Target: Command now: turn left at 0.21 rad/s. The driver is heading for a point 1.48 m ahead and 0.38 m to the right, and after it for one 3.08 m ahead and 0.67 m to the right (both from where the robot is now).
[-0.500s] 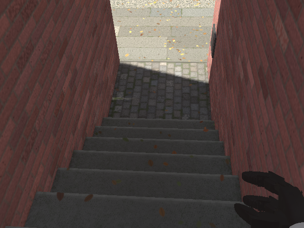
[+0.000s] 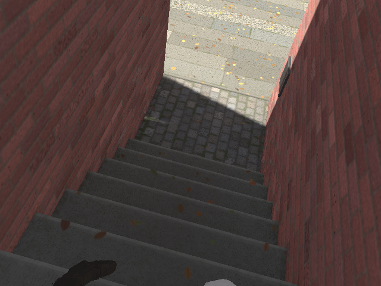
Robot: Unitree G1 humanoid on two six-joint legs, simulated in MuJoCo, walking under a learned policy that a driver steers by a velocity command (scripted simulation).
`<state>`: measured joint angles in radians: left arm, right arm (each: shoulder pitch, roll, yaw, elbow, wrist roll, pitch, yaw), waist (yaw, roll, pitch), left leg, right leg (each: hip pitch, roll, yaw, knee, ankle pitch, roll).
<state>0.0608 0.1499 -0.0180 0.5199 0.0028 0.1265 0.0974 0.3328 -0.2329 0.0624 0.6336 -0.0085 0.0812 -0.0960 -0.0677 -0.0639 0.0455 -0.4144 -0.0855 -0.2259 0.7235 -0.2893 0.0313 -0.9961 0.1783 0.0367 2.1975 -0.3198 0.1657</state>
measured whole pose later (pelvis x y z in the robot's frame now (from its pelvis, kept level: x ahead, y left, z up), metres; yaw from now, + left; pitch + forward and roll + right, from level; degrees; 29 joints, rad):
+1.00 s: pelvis +0.10 -0.07 +0.01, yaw -25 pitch +1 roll +2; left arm 0.23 0.24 0.03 0.70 -0.02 0.05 0.06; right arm 0.29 -0.23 -0.06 0.71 0.01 -0.02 0.01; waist -0.03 -0.01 -0.07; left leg -0.17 -0.08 -0.03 0.50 -0.35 0.05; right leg -0.43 0.08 0.24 0.93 -0.45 -0.02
